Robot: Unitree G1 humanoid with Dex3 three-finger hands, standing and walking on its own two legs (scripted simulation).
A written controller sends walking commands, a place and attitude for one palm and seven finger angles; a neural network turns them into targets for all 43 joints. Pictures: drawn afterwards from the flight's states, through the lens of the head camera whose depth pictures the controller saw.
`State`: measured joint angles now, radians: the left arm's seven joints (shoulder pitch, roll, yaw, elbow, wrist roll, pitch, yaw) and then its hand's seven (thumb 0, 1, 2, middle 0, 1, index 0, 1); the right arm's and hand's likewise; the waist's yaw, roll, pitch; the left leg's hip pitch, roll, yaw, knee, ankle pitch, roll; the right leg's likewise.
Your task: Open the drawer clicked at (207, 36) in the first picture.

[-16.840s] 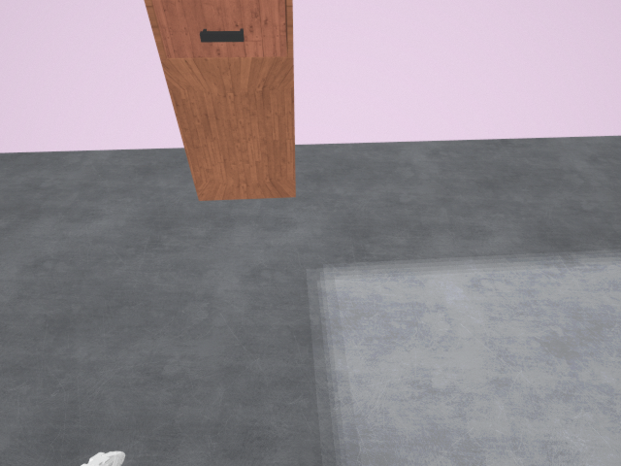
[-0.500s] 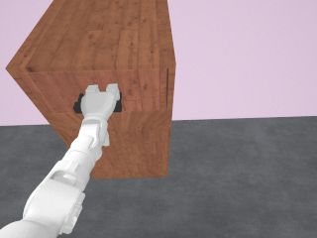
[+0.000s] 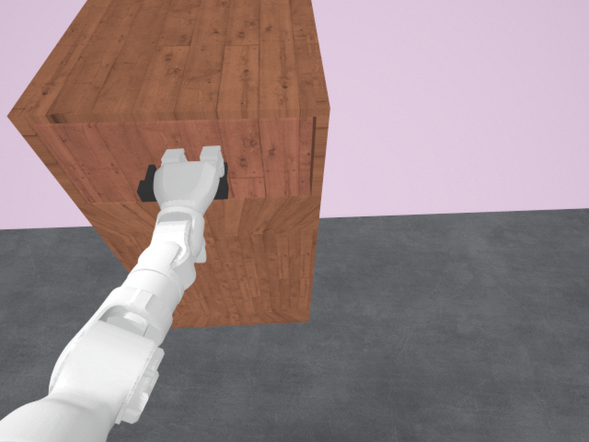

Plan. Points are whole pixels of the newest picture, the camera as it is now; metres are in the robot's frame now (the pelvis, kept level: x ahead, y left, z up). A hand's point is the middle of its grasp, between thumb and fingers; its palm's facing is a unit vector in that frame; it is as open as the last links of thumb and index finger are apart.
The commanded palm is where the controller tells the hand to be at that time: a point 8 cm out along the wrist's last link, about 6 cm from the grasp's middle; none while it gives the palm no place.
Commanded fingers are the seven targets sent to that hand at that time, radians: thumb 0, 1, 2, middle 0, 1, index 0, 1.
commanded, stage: lift the fingers back up to retry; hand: left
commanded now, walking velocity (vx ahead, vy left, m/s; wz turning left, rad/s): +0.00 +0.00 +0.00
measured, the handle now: (186, 179) +0.52 +0.17 +0.03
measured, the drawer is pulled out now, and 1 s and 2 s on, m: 0.00 0.00 0.00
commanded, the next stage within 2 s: re-aim the fingers above the handle in 0.80 s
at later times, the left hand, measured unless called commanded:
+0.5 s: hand (188, 180) +0.47 +0.15 +0.08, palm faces +0.04 -0.06 -1.00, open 13.8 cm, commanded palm +0.43 +0.16 +0.14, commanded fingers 0.00 -0.50 0.30 -0.30 -1.20 -0.30 -1.20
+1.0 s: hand (193, 181) +0.45 +0.14 +0.10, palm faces +0.00 -0.05 -1.00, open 13.8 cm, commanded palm +0.43 +0.15 +0.15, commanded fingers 0.00 -0.50 0.30 -0.30 -1.20 -0.30 -1.20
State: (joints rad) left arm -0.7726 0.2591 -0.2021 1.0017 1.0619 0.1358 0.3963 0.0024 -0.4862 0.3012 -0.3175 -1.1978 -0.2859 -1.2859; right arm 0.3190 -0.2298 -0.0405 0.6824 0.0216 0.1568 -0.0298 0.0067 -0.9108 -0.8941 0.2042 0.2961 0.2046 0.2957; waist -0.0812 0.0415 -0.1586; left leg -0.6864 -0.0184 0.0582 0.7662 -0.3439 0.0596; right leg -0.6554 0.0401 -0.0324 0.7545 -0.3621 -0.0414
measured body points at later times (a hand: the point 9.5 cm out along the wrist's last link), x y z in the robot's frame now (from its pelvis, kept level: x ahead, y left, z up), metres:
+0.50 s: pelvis +0.02 +0.00 +0.01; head +0.06 -0.01 +0.46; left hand +0.46 +0.15 +0.13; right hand +0.07 -0.26 -0.12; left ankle +0.01 +0.08 -0.71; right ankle +0.00 -0.10 -0.71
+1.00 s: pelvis +0.02 -0.02 +0.02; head +0.05 -0.04 +0.47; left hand +0.45 +0.14 +0.15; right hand +0.16 -0.26 -0.11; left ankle +0.01 +0.08 -0.71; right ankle +0.00 -0.10 -0.71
